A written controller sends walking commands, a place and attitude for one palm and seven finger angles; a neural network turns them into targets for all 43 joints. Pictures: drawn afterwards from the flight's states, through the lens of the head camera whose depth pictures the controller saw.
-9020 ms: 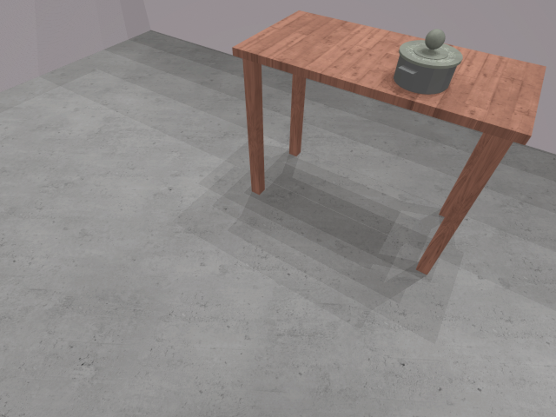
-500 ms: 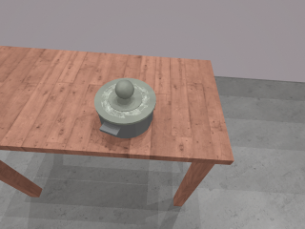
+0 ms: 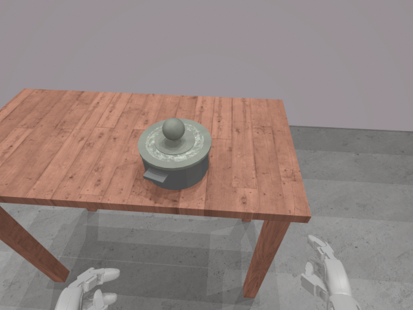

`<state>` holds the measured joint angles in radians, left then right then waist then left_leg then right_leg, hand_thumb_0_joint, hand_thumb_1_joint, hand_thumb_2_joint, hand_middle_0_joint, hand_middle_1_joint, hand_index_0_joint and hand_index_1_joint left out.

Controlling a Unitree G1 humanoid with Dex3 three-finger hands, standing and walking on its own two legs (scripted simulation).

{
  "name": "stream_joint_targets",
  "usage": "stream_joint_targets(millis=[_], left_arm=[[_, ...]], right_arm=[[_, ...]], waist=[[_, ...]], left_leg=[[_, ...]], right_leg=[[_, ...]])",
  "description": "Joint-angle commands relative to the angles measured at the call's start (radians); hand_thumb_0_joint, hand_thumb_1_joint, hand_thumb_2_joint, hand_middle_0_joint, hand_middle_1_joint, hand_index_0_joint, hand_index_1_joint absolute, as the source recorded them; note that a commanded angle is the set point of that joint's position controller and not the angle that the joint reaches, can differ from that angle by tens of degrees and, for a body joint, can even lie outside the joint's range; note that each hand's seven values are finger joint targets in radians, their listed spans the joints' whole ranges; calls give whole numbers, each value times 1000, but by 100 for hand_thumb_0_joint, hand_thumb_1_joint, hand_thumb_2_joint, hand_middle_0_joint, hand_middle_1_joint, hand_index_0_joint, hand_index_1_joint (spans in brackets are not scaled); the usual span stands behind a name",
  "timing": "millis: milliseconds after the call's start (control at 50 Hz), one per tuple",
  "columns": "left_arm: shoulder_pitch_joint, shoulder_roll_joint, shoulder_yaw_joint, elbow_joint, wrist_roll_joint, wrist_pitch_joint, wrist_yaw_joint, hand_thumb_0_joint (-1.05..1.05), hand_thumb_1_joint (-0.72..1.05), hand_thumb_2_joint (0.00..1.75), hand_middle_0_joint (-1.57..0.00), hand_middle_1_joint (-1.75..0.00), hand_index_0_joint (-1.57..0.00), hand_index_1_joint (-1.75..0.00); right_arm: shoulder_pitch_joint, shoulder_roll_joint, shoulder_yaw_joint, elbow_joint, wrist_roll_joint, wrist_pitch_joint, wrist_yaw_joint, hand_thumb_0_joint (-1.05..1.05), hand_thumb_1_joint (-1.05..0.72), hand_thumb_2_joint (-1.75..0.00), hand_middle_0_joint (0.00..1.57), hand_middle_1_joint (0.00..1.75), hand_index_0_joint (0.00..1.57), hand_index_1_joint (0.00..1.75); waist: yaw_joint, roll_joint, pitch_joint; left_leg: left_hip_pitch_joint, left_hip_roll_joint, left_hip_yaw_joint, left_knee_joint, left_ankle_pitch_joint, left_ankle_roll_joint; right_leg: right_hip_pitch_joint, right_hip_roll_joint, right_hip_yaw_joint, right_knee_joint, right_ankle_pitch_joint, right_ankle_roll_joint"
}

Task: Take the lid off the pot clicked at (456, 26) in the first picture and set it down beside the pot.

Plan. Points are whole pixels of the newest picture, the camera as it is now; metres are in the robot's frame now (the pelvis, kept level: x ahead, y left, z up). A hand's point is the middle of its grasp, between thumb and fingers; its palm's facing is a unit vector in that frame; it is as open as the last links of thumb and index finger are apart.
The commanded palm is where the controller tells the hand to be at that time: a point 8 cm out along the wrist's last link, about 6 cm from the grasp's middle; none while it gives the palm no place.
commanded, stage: lift the closed hand beside the body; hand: left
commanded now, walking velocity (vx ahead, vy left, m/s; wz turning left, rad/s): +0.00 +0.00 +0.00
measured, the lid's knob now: (173, 129) +0.48 +0.12 +0.10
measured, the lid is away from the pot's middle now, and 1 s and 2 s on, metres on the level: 0.00 0.00 0.00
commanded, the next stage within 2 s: raise the hand higher, near the body in 0.26 s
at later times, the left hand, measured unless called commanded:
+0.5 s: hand (74, 306) +0.13 +0.23 +0.02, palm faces +0.24 -0.89 -0.38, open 3.1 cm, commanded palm +0.08 +0.26 +0.06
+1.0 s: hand (69, 269) +0.16 +0.23 +0.08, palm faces +0.28 -0.88 -0.39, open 3.1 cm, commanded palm +0.12 +0.27 +0.12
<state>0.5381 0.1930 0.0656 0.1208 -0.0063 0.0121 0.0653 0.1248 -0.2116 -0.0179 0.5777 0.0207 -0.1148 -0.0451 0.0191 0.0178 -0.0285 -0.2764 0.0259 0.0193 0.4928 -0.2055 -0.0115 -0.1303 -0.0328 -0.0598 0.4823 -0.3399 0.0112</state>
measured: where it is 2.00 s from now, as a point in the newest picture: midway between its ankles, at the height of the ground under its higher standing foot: outside the picture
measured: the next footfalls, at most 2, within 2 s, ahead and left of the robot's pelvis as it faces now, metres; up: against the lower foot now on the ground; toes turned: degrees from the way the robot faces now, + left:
none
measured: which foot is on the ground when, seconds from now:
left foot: down 0.00-1.00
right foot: down 0.00-1.00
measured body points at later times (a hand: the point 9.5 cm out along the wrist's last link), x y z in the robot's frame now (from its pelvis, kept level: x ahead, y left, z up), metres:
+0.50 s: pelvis -0.01 +0.00 +0.00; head -0.02 -0.02 +0.45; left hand +0.11 +0.27 +0.04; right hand +0.16 -0.22 -0.09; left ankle +0.04 +0.13 -0.74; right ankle -0.05 -0.12 -0.74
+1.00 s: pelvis +0.01 +0.00 +0.00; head -0.01 -0.01 +0.45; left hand +0.14 +0.27 +0.11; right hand +0.21 -0.20 -0.06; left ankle +0.04 +0.13 -0.74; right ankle -0.05 -0.12 -0.74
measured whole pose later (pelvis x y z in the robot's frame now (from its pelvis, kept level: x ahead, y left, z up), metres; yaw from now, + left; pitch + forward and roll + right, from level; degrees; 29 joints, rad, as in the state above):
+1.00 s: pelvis +0.01 +0.00 +0.00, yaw +0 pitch -4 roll +0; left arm 0.65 0.28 0.17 -0.36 -0.02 -0.06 0.07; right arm 0.17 -0.19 0.02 0.59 0.00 -0.15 -0.07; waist 0.07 0.04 0.02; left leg -0.18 0.02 0.03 0.46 -0.21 -0.01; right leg -0.03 -0.03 -0.05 0.43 -0.33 0.01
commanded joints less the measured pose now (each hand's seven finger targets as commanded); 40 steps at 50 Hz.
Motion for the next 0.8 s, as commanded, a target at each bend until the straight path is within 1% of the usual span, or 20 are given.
stream_joint_targets(millis=[0, 20, 60, 100, 120, 160, 200, 260, 320, 360, 380, 420, 460, 500, 520, 540, 580, 620, 720, 780], left_arm=[[-82, 148, 76, -292, -22, -85, 16, 0, 90, 90, -104, -121, -104, -121], [-55, 147, 77, -297, -24, -86, 17, 0, 90, 90, -108, -126, -108, -126], [-49, 167, 103, -290, -27, -87, 22, 0, 90, 90, -117, -136, -117, -136], [-53, 155, 87, -324, -29, -96, 19, 0, 90, 90, -126, -145, -126, -145], [-27, 154, 91, -328, -29, -95, 19, 0, 90, 90, -130, -150, -130, -150], [8, 192, 134, -344, -27, -99, 24, 0, 90, 90, -130, -150, -130, -150], [41, 180, 130, -375, -30, -104, 21, 0, 90, 90, -130, -150, -130, -150], [93, 205, 164, -389, -24, -106, 23, 0, 90, 90, -130, -150, -130, -150], [100, 203, 160, -455, -22, -116, 22, 0, 90, 90, -130, -150, -130, -150], [124, 208, 172, -438, -15, -113, 24, 0, 90, 90, -130, -150, -130, -150], [125, 181, 145, -451, -16, -114, 20, 0, 90, 90, -130, -150, -130, -150], [146, 189, 155, -468, -16, -119, 19, 0, 90, 90, -130, -150, -130, -150], [142, 215, 180, -493, -12, -124, 23, 0, 90, 90, -130, -150, -130, -150], [135, 191, 150, -522, -12, -128, 21, 0, 90, 90, -130, -150, -130, -150], [136, 204, 166, -532, -12, -130, 23, 0, 90, 90, -130, -150, -130, -150], [143, 209, 174, -544, -12, -133, 25, 0, 90, 90, -130, -150, -130, -150], [151, 202, 169, -574, -12, -136, 25, 0, 90, 90, -130, -150, -130, -150], [148, 200, 169, -582, -12, -136, 24, 0, 90, 90, -130, -150, -130, -150], [135, 203, 170, -652, -15, -142, 23, 0, 90, 90, -130, -150, -130, -150], [141, 214, 197, -645, -19, -135, 23, 0, 90, 90, -130, -150, -130, -150]], right_arm=[[-43, -98, -15, -166, -5, -30, -38, 0, -90, -90, 20, 30, 20, 30], [-40, -95, -11, -166, -9, -36, -44, 0, -90, -90, 20, 30, 20, 30], [-36, -98, -10, -160, -9, -39, -50, 0, -90, -90, 20, 30, 20, 30], [-47, -100, -6, -166, -11, -48, -53, 0, -90, -90, 20, 30, 20, 30], [-50, -98, -5, -163, -13, -51, -55, 0, -90, -90, 20, 30, 20, 30], [-47, -97, -5, -155, -13, -58, -56, 0, -90, -90, 20, 30, 20, 30], [-60, -94, -4, -156, -14, -67, -57, 0, -90, -90, 20, 30, 20, 30], [-66, -91, -6, -140, -14, -76, -55, 0, -90, -90, 20, 30, 20, 30], [-71, -91, -7, -140, -16, -90, -54, 0, -90, -90, 20, 30, 20, 30], [-70, -89, -7, -127, -16, -95, -52, 0, -90, -90, 20, 30, 20, 30], [-70, -87, -6, -131, -15, -100, -50, 0, -90, -90, 20, 30, 20, 30], [-71, -90, -11, -127, -15, -105, -50, 0, -90, -90, 20, 30, 20, 30], [-68, -91, -11, -121, -15, -108, -47, 0, -90, -90, 20, 30, 20, 30], [-69, -89, -9, -127, -16, -117, -47, 0, -90, -90, 20, 30, 20, 30], [-65, -91, -11, -123, -16, -118, -47, 0, -90, -90, 20, 30, 20, 30], [-65, -90, -12, -126, -16, -118, -46, 0, -90, -90, 20, 30, 20, 30], [-64, -85, -9, -131, -15, -119, -43, 0, -90, -90, 20, 30, 20, 30], [-62, -86, -9, -131, -16, -118, -43, 0, -90, -90, 20, 30, 20, 30], [-58, -84, -6, -145, -18, -114, -39, 0, -90, -90, 20, 30, 20, 30], [-62, -80, -6, -148, -17, -100, -36, 0, -90, -90, 20, 30, 20, 30]], waist=[[-8, 30, 9], [-2, 44, 8], [-5, -3, 37], [-2, 6, 45], [5, 39, 50], [13, 22, 45], [21, 5, 35], [32, 22, 47], [35, 22, 20], [36, 5, 39], [31, -5, 48], [37, -8, 35], [39, -16, 29], [36, -4, 33], [39, 12, 30], [41, -6, 27], [41, 26, 21], [41, 1, 26], [41, 48, 5], [45, 12, 13]], left_leg=[[167, -27, 32, -58, 12, 32], [173, -28, 34, -58, 9, 34], [172, -27, 30, -56, -5, 36], [177, -27, 26, -65, -13, 37], [181, -27, 30, -66, -14, 38], [181, -24, 24, -71, -9, 36], [184, -22, 20, -77, 4, 39], [183, -19, 17, -82, 29, 38], [200, -16, 17, -84, 62, 41], [195, -13, 13, -88, 62, 40], [192, -14, 12, -91, 58, 41], [203, -12, 14, -89, 73, 42], [208, -11, 11, -89, 81, 43], [214, -12, 13, -91, 82, 44], [217, -12, 12, -92, 89, 43], [217, -11, 10, -93, 92, 42], [223, -11, 11, -96, 106, 40], [222, -11, 11, -92, 126, 41], [244, -10, 12, -90, 155, 39], [232, -9, 12, -87, 167, 37]], right_leg=[[-177, 15, -3, -156, 95, -9], [-173, 15, 0, -161, 90, -10], [-184, 17, -2, -183, 68, -8], [-177, 16, 1, -184, 53, -10], [-175, 15, 3, -188, 51, -11], [-158, 17, -2, -191, 48, -12], [-139, 15, -2, -186, 57, -12], [-126, 18, -4, -184, 82, -14], [-108, 16, -5, -171, 118, -14], [-110, 21, -13, -171, 115, -13], [-114, 20, -14, -169, 115, -11], [-107, 20, -13, -164, 131, -11], [-104, 23, -15, -164, 136, -12], [-109, 19, -12, -161, 142, -10], [-104, 20, -13, -159, 148, -12], [-102, 21, -15, -157, 150, -12], [-93, 21, -15, -150, 168, -14], [-92, 23, -20, -145, 193, -13], [-81, 23, -17, -137, 225, -15], [-75, 25, -17, -139, 250, -14]])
